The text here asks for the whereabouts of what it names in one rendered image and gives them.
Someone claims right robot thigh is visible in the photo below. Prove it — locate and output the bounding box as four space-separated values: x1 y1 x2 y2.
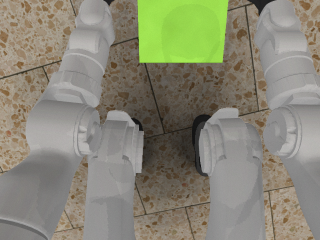
198 118 266 240

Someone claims robot left forearm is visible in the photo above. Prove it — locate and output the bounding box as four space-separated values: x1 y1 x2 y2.
25 0 115 143

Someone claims right robot upper arm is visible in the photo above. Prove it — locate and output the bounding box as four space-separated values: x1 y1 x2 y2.
262 104 320 240

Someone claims robot right forearm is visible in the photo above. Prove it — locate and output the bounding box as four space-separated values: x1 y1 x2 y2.
254 0 320 111

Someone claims left robot upper arm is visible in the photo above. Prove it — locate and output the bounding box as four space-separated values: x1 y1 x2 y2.
0 99 102 240

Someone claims right robot hand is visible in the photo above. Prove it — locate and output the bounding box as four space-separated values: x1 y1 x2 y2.
247 0 276 16

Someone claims carton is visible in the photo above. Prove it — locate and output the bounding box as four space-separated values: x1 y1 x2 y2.
137 0 229 63

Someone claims left robot shin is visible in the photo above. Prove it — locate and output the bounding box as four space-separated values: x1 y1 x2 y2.
87 110 136 164

